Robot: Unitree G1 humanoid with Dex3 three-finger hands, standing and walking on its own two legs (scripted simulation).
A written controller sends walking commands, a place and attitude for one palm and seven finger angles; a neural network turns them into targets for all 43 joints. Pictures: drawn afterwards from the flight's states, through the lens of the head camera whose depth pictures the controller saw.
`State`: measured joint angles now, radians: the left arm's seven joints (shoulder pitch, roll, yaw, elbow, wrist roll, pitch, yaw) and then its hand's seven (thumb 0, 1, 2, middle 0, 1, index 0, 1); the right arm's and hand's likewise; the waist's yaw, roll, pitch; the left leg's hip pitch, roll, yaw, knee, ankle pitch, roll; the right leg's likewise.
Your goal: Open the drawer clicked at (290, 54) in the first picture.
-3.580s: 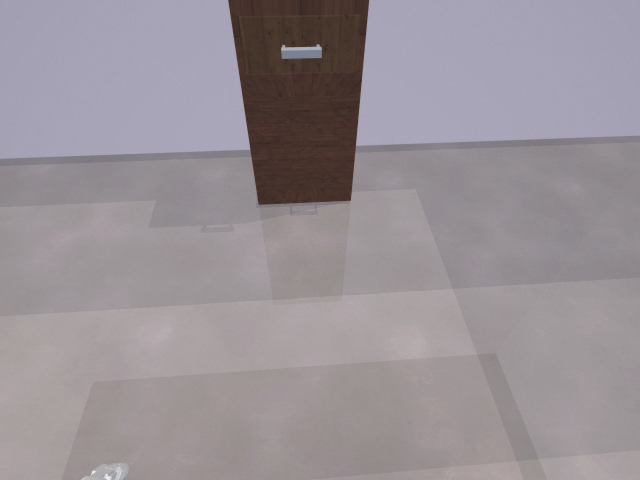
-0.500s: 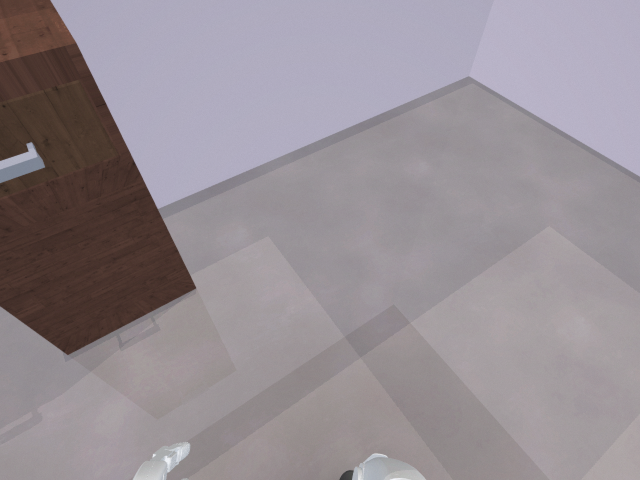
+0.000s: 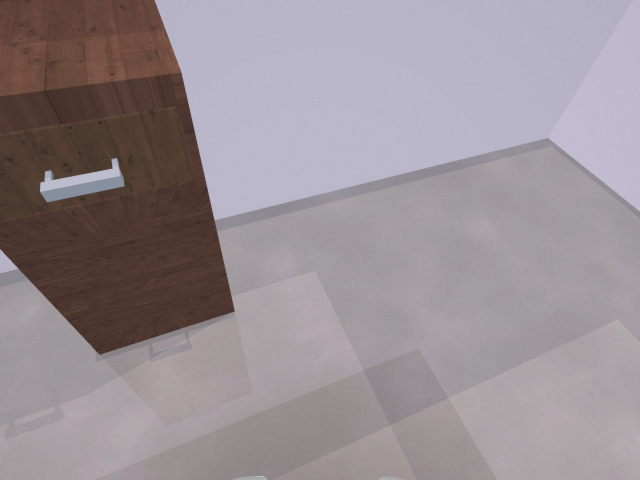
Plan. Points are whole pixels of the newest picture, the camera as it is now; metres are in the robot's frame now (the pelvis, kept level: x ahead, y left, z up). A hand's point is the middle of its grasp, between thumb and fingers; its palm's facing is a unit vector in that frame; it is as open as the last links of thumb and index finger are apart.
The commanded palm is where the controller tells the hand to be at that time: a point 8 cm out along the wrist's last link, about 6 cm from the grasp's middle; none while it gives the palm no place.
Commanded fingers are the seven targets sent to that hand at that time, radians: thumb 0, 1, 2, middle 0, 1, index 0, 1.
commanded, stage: turn to face it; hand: left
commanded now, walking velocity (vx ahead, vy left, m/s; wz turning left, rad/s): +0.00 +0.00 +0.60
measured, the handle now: (83, 176) +0.61 +0.48 -0.04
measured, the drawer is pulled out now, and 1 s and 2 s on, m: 0.00 0.00 0.00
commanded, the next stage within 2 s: take the last steps up to it in 0.58 s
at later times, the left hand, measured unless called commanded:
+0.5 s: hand out of the picture +0.04 +0.14 -0.13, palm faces +0.29 -0.91 -0.29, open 7.4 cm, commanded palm none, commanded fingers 0.00 0.90 0.90 -0.20 -0.30 -0.20 -0.30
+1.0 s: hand out of the picture -0.07 +0.17 -0.16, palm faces +0.45 -0.87 -0.21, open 7.4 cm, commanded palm none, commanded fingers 0.00 0.90 0.90 -0.20 -0.30 -0.20 -0.30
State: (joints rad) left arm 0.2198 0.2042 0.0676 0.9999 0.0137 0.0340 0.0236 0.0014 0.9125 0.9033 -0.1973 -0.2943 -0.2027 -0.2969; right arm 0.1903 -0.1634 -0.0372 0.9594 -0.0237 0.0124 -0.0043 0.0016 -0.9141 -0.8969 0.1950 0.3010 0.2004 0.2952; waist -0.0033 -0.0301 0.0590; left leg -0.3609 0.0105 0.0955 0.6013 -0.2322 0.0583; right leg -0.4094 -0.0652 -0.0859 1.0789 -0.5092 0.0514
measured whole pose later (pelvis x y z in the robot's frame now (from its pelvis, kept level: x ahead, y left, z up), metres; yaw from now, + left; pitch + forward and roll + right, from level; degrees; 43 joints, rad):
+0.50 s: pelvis +0.01 -0.07 +0.01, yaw +17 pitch -1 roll +2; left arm 0.21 0.17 0.03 0.89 0.02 0.02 0.03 0.00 0.91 0.90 -0.20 -0.29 -0.21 -0.30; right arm 0.20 -0.28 -0.11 0.94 -0.02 0.08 0.02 0.01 -0.91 -0.90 0.19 0.30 0.20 0.29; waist -0.03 0.04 0.05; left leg -0.52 -0.01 -0.01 1.13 -0.37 -0.05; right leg -0.22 -0.08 -0.12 0.52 -0.28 -0.02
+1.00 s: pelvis +0.01 -0.02 +0.02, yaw +25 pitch +0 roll +0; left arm 0.28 0.23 0.05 1.05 0.02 0.02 -0.01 0.00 0.91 0.90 -0.19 -0.29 -0.20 -0.30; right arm 0.26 -0.17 -0.03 1.02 -0.02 -0.02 -0.02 0.00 -0.93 -0.90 0.20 0.30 0.20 0.30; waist 0.02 -0.02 0.03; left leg -0.07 -0.01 0.03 0.37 -0.29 0.03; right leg -0.45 -0.10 -0.08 0.92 -0.37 0.05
